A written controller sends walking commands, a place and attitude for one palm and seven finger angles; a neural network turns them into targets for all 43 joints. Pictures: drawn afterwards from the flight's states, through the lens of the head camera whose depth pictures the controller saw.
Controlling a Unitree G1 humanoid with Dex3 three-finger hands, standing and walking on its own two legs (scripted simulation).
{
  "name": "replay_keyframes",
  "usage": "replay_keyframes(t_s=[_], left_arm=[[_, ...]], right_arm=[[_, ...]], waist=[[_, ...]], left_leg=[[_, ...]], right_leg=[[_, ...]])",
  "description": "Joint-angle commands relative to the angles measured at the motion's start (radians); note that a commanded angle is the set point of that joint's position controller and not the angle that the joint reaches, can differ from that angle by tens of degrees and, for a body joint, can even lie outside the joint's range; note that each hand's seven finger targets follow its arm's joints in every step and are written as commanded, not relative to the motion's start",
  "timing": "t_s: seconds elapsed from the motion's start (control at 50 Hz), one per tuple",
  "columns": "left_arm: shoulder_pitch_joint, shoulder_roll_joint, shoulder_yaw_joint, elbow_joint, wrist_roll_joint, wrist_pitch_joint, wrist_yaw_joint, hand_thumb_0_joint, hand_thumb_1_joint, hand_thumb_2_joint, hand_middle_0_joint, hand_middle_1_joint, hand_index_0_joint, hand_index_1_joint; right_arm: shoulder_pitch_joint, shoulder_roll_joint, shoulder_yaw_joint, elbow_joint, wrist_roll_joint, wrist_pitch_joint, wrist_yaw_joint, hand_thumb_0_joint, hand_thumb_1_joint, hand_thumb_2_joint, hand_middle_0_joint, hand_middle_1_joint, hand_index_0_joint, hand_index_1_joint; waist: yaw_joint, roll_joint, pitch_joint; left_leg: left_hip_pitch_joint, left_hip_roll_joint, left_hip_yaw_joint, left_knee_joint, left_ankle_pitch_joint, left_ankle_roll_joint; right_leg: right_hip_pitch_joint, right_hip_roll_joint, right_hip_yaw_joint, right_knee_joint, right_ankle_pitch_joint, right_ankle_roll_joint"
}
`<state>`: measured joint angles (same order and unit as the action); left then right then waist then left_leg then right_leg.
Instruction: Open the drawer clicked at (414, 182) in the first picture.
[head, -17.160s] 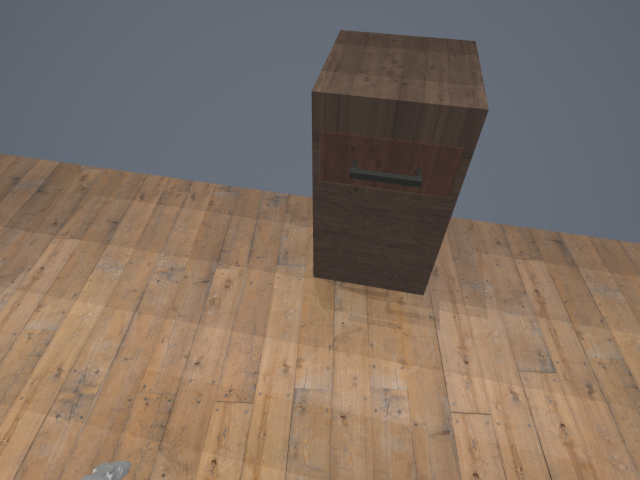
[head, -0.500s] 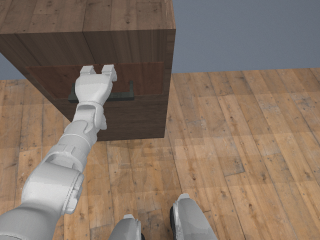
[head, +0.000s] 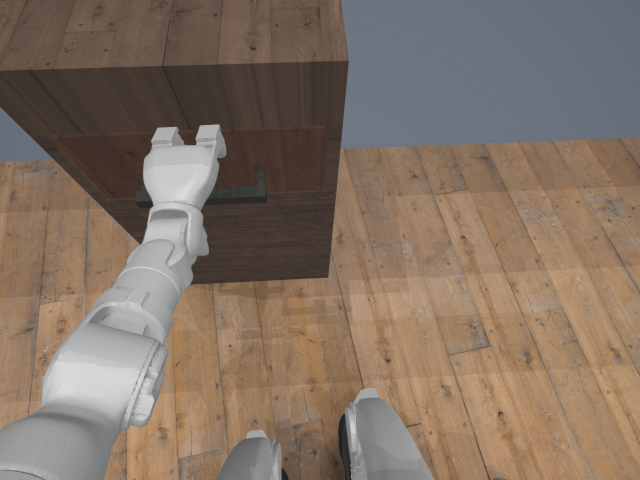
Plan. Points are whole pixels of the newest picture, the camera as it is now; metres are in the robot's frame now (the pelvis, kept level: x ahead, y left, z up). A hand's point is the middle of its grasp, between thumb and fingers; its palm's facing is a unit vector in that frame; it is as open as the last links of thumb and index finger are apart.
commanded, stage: re-aim the fingers above the handle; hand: left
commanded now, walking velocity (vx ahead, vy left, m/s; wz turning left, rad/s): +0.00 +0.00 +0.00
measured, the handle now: (203, 184) +0.56 +0.13 -0.09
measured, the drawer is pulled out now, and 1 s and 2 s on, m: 0.00 0.00 0.00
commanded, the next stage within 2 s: lower the fingers behind the handle in 1.10 s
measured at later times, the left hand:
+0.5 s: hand (171, 206) +0.48 +0.16 -0.02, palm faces +0.08 +0.03 -1.00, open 13.8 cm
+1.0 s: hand (156, 230) +0.46 +0.18 -0.05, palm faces -0.07 +0.08 -0.99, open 13.8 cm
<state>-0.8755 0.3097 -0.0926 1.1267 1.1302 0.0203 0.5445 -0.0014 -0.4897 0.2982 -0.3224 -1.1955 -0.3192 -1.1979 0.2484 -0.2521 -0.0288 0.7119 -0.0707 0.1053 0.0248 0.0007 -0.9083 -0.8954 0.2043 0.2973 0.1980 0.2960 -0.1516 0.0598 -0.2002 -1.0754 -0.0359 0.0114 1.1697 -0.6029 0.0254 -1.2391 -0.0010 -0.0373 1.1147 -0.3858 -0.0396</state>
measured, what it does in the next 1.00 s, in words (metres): stands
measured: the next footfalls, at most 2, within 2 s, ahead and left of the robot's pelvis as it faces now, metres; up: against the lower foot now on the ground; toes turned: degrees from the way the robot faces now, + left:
none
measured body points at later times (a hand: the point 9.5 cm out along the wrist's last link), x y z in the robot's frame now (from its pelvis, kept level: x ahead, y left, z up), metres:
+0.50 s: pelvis -0.01 +0.00 +0.00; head +0.13 -0.02 +0.43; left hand +0.47 +0.15 +0.03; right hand +0.06 -0.27 -0.15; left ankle -0.04 +0.11 -0.64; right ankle +0.06 -0.10 -0.64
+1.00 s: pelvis -0.02 +0.00 +0.00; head +0.14 -0.03 +0.42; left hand +0.46 +0.18 +0.01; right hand +0.04 -0.26 -0.16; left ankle -0.04 +0.11 -0.64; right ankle +0.06 -0.10 -0.64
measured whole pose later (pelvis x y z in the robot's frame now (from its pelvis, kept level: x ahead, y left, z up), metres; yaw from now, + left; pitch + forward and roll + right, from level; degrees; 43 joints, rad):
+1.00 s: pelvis -0.02 +0.00 +0.00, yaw +0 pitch +28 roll +2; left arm -0.80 0.32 -0.08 1.10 1.08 0.19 0.57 0.00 -0.48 0.30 -0.32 -1.19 -0.31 -1.20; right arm 0.19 -0.25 -0.04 0.72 -0.04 0.12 0.02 0.00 -0.91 -0.90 0.20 0.30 0.20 0.30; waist -0.11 0.07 -0.15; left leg -1.08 -0.04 0.04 1.17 -0.58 0.03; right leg -1.25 0.00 0.00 1.12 -0.36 -0.03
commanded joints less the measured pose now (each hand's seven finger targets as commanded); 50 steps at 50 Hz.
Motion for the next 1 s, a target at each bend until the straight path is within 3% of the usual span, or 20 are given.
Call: replay_keyframes(t_s=[0.0,0.06,0.14,0.22,0.26,0.34,0.38,0.46,0.5,0.54,0.6,0.64,0.7,0.72,0.76,0.8,0.84,0.88,0.92,0.98], left_arm=[[-0.333,0.198,0.036,-0.123,-0.005,0.064,0.034,0.0,-0.5,0.3,-0.3,-1.2,-0.3,-1.2],[-0.193,0.198,0.053,-0.166,-0.041,0.06,-0.027,0.0,-0.5,0.3,-0.3,-1.2,-0.3,-1.2],[-0.167,0.082,-0.021,-0.362,-0.062,-0.041,-0.074,0.0,-0.5,0.3,-0.3,-1.2,-0.3,-1.2],[-0.309,0.113,-0.007,-0.449,-0.016,-0.14,-0.011,0.0,-0.5,0.3,-0.3,-1.2,-0.3,-1.2],[-0.336,0.177,0.044,-0.43,0.029,-0.153,0.057,0.0,-0.5,0.3,-0.3,-1.2,-0.3,-1.2],[-0.32,0.219,0.095,-0.303,0.052,-0.069,0.159,0.0,-0.5,0.3,-0.3,-1.2,-0.3,-1.2],[-0.311,0.186,0.075,-0.205,0.034,0.014,0.176,0.0,-0.5,0.3,-0.3,-1.2,-0.3,-1.2],[-0.238,0.128,0.005,-0.066,-0.023,0.158,0.076,0.0,-0.5,0.3,-0.3,-1.2,-0.3,-1.2],[-0.266,0.063,-0.065,-0.087,-0.065,0.172,-0.016,0.0,-0.5,0.3,-0.3,-1.2,-0.3,-1.2],[-0.288,0.018,-0.105,-0.157,-0.101,0.12,-0.106,0.0,-0.5,0.3,-0.3,-1.2,-0.3,-1.2],[-0.327,0.044,-0.094,-0.301,-0.106,-0.043,-0.175,0.0,-0.5,0.3,-0.3,-1.2,-0.3,-1.2],[-0.319,0.133,-0.021,-0.373,-0.066,-0.149,-0.154,0.0,-0.5,0.3,-0.3,-1.2,-0.3,-1.2],[-0.281,0.243,0.089,-0.385,0.017,-0.212,-0.028,0.0,-0.5,0.3,-0.3,-1.2,-0.3,-1.2],[-0.267,0.281,0.136,-0.384,0.032,-0.204,0.025,0.0,-0.5,0.3,-0.3,-1.2,-0.3,-1.2],[-0.228,0.274,0.162,-0.331,0.061,-0.15,0.131,0.0,-0.5,0.3,-0.3,-1.2,-0.3,-1.2],[-0.193,0.219,0.13,-0.267,0.069,-0.05,0.211,0.0,-0.5,0.3,-0.3,-1.2,-0.3,-1.2],[-0.188,0.187,0.098,-0.172,0.052,0.069,0.229,0.0,-0.5,0.3,-0.3,-1.2,-0.3,-1.2],[-0.214,0.201,0.077,-0.127,0.013,0.167,0.174,0.0,-0.5,0.3,-0.3,-1.2,-0.3,-1.2],[-0.258,0.17,0.028,-0.155,-0.052,0.211,0.067,0.0,-0.5,0.3,-0.3,-1.2,-0.3,-1.2],[-0.342,0.068,-0.08,-0.343,-0.135,0.14,-0.109,0.0,-0.5,0.3,-0.3,-1.2,-0.3,-1.2]], right_arm=[[0.136,-0.141,-0.048,-0.065,0.005,-0.003,-0.004,0.0,-0.9,-0.9,0.2,0.3,0.2,0.3],[0.136,-0.141,-0.054,-0.089,0.017,0.0,-0.007,0.0,-0.9,-0.9,0.2,0.3,0.2,0.3],[0.145,-0.121,-0.077,-0.107,0.026,-0.017,-0.016,0.0,-0.9,-0.9,0.2,0.3,0.2,0.3],[0.139,-0.12,-0.077,-0.071,0.014,-0.03,-0.033,0.0,-0.9,-0.9,0.2,0.3,0.2,0.3],[0.136,-0.128,-0.072,-0.046,-0.004,-0.029,-0.031,0.0,-0.9,-0.9,0.2,0.3,0.2,0.3],[0.089,-0.125,-0.057,-0.032,-0.021,-0.01,-0.017,0.0,-0.9,-0.9,0.2,0.3,0.2,0.3],[0.075,-0.122,-0.054,-0.031,-0.018,-0.004,-0.008,0.0,-0.9,-0.9,0.2,0.3,0.2,0.3],[0.084,-0.136,-0.051,-0.055,0.018,0.007,-0.001,0.0,-0.9,-0.9,0.2,0.3,0.2,0.3],[0.102,-0.135,-0.056,-0.069,0.033,0.005,-0.011,0.0,-0.9,-0.9,0.2,0.3,0.2,0.3],[0.117,-0.132,-0.062,-0.08,0.038,-0.006,-0.025,0.0,-0.9,-0.9,0.2,0.3,0.2,0.3],[0.14,-0.124,-0.069,-0.088,0.03,-0.041,-0.046,0.0,-0.9,-0.9,0.2,0.3,0.2,0.3],[0.151,-0.123,-0.068,-0.079,0.02,-0.057,-0.052,0.0,-0.9,-0.9,0.2,0.3,0.2,0.3],[0.13,-0.122,-0.052,-0.066,-0.001,-0.052,-0.046,0.0,-0.9,-0.9,0.2,0.3,0.2,0.3],[0.104,-0.123,-0.045,-0.063,-0.01,-0.045,-0.038,0.0,-0.9,-0.9,0.2,0.3,0.2,0.3],[0.085,-0.117,-0.046,-0.062,-0.022,-0.031,-0.022,0.0,-0.9,-0.9,0.2,0.3,0.2,0.3],[0.06,-0.115,-0.05,-0.075,-0.022,-0.017,-0.01,0.0,-0.9,-0.9,0.2,0.3,0.2,0.3],[0.055,-0.121,-0.053,-0.073,-0.011,-0.007,0.0,0.0,-0.9,-0.9,0.2,0.3,0.2,0.3],[0.065,-0.134,-0.053,-0.067,0.013,0.001,0.003,0.0,-0.9,-0.9,0.2,0.3,0.2,0.3],[0.081,-0.141,-0.059,-0.074,0.034,0.002,-0.008,0.0,-0.9,-0.9,0.2,0.3,0.2,0.3],[0.125,-0.134,-0.079,-0.083,0.045,-0.013,-0.037,0.0,-0.9,-0.9,0.2,0.3,0.2,0.3]], waist=[[-0.006,-0.028,-0.498],[0.032,-0.067,-0.575],[0.021,-0.067,-0.618],[-0.012,-0.069,-0.492],[-0.002,-0.019,-0.471],[0.016,0.02,-0.439],[0.008,0.018,-0.429],[0.006,-0.046,-0.483],[-0.021,-0.088,-0.493],[-0.041,-0.12,-0.508],[-0.037,-0.11,-0.532],[-0.004,-0.063,-0.53],[0.04,-0.006,-0.447],[0.064,0.025,-0.418],[0.067,0.023,-0.41],[0.063,-0.012,-0.43],[0.048,-0.044,-0.469],[0.036,-0.065,-0.53],[0.01,-0.095,-0.601],[-0.035,-0.103,-0.704]], left_leg=[[0.028,-0.02,0.006,-0.132,0.363,0.014],[0.065,-0.021,0.013,-0.147,0.393,0.016],[0.157,-0.015,-0.005,-0.166,0.413,0.017],[0.158,-0.011,-0.03,-0.157,0.366,0.018],[0.158,-0.014,-0.037,-0.144,0.365,0.012],[0.109,-0.023,-0.025,-0.132,0.349,0.001],[0.093,-0.022,-0.014,-0.14,0.335,0.001],[0.105,-0.022,0.0,-0.184,0.338,0.003],[0.116,-0.019,-0.001,-0.199,0.318,0.009],[0.132,-0.017,-0.008,-0.197,0.312,0.017],[0.145,-0.021,-0.022,-0.181,0.301,0.024],[0.141,-0.025,-0.025,-0.161,0.319,0.023],[0.087,-0.024,-0.032,-0.132,0.349,0.012],[0.053,-0.027,-0.031,-0.123,0.35,0.009],[0.015,-0.025,-0.02,-0.1,0.356,0.002],[0.01,-0.025,-0.005,-0.1,0.359,-0.003],[0.019,-0.024,0.008,-0.122,0.35,-0.003],[0.047,-0.024,0.013,-0.159,0.337,0.001],[0.079,-0.023,0.008,-0.181,0.344,0.009],[0.2,-0.018,-0.012,-0.198,0.366,0.019]], right_leg=[[0.584,0.018,0.055,-0.097,0.338,0.001],[0.687,0.017,0.068,-0.105,0.416,0.006],[0.698,0.009,0.065,-0.129,0.442,0.006],[0.555,0.007,0.049,-0.128,0.33,0.001],[0.482,0.007,0.041,-0.105,0.275,-0.006],[0.447,0.008,0.036,-0.092,0.223,-0.01],[0.459,0.009,0.032,-0.103,0.215,-0.005],[0.579,0.018,0.034,-0.138,0.275,0.006],[0.629,0.017,0.038,-0.163,0.294,0.013],[0.656,0.012,0.048,-0.172,0.321,0.017],[0.648,0.003,0.06,-0.158,0.319,0.013],[0.605,0.002,0.066,-0.128,0.314,0.001],[0.479,0.008,0.054,-0.072,0.262,-0.015],[0.451,0.008,0.05,-0.056,0.237,-0.021],[0.427,0.008,0.051,-0.037,0.228,-0.021],[0.444,0.011,0.05,-0.044,0.24,-0.018],[0.514,0.012,0.046,-0.069,0.262,-0.008],[0.612,0.014,0.051,-0.109,0.29,0.005],[0.705,0.014,0.055,-0.134,0.344,0.015],[0.772,0.006,0.062,-0.173,0.407,0.027]])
